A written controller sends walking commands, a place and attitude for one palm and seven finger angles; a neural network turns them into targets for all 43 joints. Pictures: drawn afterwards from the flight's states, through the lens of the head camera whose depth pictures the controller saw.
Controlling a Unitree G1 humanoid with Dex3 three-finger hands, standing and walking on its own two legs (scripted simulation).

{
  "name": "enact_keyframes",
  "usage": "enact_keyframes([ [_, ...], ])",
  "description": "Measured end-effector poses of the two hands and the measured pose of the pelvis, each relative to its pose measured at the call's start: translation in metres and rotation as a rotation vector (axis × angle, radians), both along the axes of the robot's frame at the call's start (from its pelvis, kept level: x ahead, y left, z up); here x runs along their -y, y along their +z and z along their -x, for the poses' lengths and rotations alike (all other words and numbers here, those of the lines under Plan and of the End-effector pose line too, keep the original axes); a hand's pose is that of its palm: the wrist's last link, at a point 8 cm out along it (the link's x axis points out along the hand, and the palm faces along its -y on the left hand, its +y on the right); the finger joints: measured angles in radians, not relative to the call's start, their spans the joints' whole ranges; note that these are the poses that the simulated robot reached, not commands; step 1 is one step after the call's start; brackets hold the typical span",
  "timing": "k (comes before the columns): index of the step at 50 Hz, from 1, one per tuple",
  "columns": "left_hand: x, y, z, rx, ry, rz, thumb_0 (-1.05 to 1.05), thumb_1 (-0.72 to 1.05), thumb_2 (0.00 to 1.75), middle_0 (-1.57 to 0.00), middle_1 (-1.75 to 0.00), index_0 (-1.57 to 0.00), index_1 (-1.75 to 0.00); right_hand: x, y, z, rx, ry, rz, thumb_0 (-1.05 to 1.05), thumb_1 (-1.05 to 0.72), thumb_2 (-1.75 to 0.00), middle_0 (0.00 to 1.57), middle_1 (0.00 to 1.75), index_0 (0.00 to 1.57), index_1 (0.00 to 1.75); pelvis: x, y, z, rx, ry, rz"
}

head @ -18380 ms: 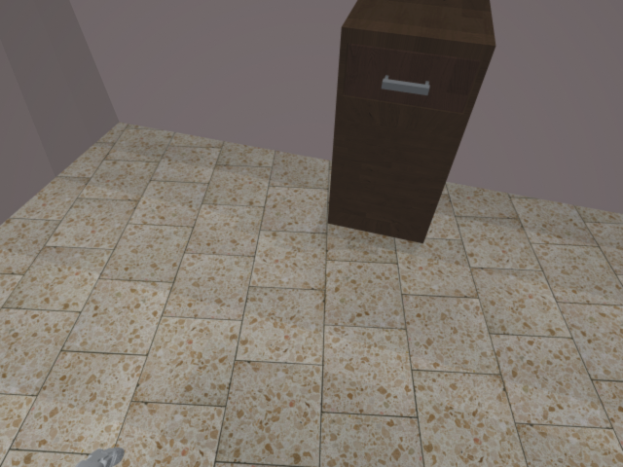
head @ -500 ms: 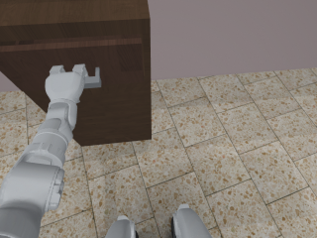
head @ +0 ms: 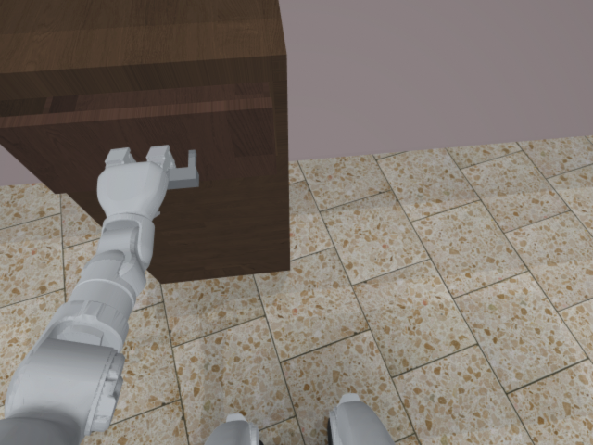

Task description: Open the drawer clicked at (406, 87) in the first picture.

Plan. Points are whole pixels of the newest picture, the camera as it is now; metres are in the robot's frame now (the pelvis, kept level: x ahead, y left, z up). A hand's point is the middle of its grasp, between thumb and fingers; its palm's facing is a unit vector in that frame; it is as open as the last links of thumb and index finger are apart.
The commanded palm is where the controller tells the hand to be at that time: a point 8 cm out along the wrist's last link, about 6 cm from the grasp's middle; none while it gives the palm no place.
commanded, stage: pull the drawer open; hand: left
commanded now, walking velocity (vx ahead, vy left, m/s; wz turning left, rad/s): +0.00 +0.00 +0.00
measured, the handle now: (151, 170) +0.51 +0.20 +0.00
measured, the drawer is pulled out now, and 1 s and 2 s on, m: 0.05 0.17 0.30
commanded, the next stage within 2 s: open the thumb to release the handle in 1.84 s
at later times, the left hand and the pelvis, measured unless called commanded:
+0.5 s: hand (146, 232) +0.42 +0.20 -0.02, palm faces -0.05 -0.01 -1.00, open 5.5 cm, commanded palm +0.39 +0.19 +0.03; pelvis +0.01 -0.01 +0.01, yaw +3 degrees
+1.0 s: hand (145, 285) +0.34 +0.19 -0.02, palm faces -0.01 -0.07 -1.00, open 5.6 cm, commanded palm +0.28 +0.19 +0.03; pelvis +0.02 -0.01 +0.02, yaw +0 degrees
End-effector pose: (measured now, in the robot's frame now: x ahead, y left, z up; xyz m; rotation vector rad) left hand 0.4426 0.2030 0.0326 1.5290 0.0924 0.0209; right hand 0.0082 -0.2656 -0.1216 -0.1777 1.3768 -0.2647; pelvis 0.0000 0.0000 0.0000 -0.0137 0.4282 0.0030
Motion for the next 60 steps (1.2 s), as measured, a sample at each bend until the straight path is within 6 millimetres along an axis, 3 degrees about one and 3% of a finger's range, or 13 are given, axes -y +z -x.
enact_keyframes([
  [11,0.003,-0.002,0.045,0.03,0.0,0.009,0.01,0.75,0.8,-0.28,-1.35,-0.38,-1.35,-0.01,0.012,-0.094,0.146,0.076,-0.032,0.01,-0.91,-0.9,0.2,0.3,0.2,0.3,-0.002,0.015,-0.027,0.051,0.014,0.004],
  [16,0.003,-0.002,0.047,0.043,0.005,-0.017,0.0,0.74,0.83,-0.32,-1.35,-0.38,-1.35,-0.01,0.012,-0.129,0.186,0.155,-0.011,0.01,-0.91,-0.9,0.2,0.3,0.2,0.3,0.001,0.013,-0.026,0.058,0.047,0.005],
  [20,0.004,-0.001,0.045,0.023,0.018,-0.033,0.0,0.73,0.85,-0.35,-1.35,-0.39,-1.35,-0.009,0.011,-0.141,0.223,0.167,-0.01,0.01,-0.91,-0.9,0.2,0.3,0.2,0.3,0.005,0.011,-0.022,0.061,0.053,0.002],
  [25,0.004,0.0,0.043,-0.01,0.022,-0.037,-0.01,0.72,0.84,-0.36,-1.35,-0.4,-1.35,-0.007,0.009,-0.131,0.241,0.153,-0.016,0.01,-0.91,-0.9,0.2,0.3,0.2,0.3,0.01,0.009,-0.014,0.066,0.05,-0.005],
  [31,0.004,0.001,0.047,-0.014,0.017,-0.016,0.01,0.73,0.8,-0.34,-1.35,-0.41,-1.34,0.0,0.003,-0.092,0.194,0.098,-0.025,0.01,-0.91,-0.9,0.2,0.3,0.2,0.3,0.014,0.007,-0.007,0.064,0.027,-0.012],
  [38,0.006,0.0,0.071,0.024,0.014,-0.001,0.02,0.74,0.77,-0.31,-1.35,-0.39,-1.34,0.007,0.004,-0.05,0.111,0.032,-0.028,0.01,-0.91,-0.9,0.2,0.3,0.2,0.3,0.013,0.012,-0.008,0.078,0.001,-0.016],
  [43,0.008,-0.001,0.093,0.034,0.024,0.0,0.02,0.75,0.78,-0.29,-1.35,-0.39,-1.34,0.01,0.01,-0.051,0.118,0.02,-0.02,0.01,-0.91,-0.9,0.2,0.3,0.2,0.3,0.012,0.017,-0.012,0.098,-0.008,-0.016],
  [48,0.009,0.0,0.116,0.031,0.035,0.014,0.03,0.75,0.78,-0.29,-1.35,-0.4,-1.34,0.009,0.019,-0.08,0.2,0.043,-0.015,0.01,-0.91,-0.9,0.2,0.3,0.2,0.3,0.01,0.021,-0.015,0.121,-0.01,-0.015],
  [60,0.013,0.0,0.177,0.043,0.052,0.056,0.04,0.73,0.78,-0.27,-1.35,-0.42,-1.35,-0.015,0.048,-0.189,0.484,0.197,-0.046,0.01,-0.91,-0.9,0.2,0.3,0.2,0.3,0.01,0.02,-0.021,0.16,0.001,-0.014],
])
